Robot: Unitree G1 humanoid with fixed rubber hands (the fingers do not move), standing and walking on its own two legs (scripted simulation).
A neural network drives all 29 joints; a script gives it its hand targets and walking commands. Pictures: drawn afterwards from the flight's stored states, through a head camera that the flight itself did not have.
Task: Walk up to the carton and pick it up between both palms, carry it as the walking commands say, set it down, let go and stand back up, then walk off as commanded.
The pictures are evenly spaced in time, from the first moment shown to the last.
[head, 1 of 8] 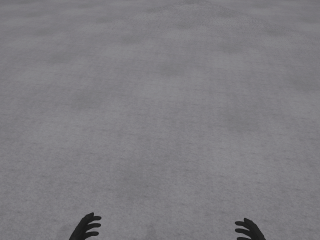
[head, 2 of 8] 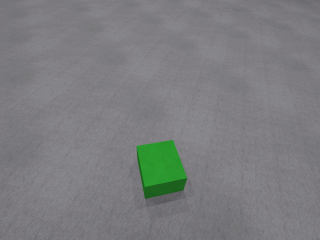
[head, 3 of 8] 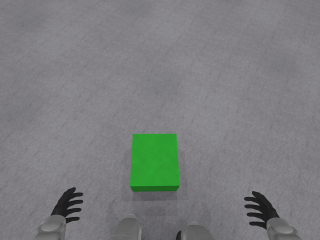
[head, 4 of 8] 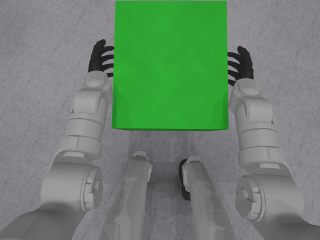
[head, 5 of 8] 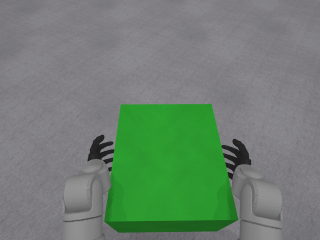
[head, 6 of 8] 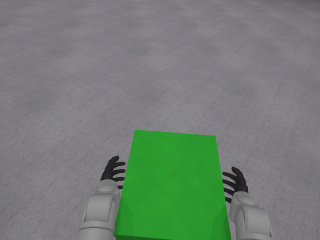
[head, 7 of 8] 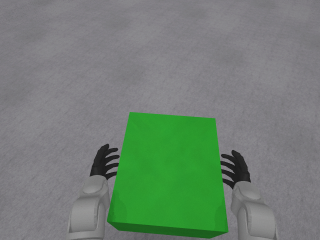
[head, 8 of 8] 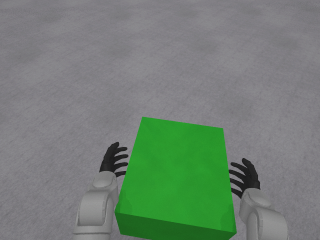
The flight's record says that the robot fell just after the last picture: no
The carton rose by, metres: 0.70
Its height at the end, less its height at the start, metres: +0.57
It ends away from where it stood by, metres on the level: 20.03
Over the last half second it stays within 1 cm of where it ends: no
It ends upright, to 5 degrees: no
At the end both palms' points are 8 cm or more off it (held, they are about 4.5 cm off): no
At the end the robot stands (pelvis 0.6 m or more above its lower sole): yes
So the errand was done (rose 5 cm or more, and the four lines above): no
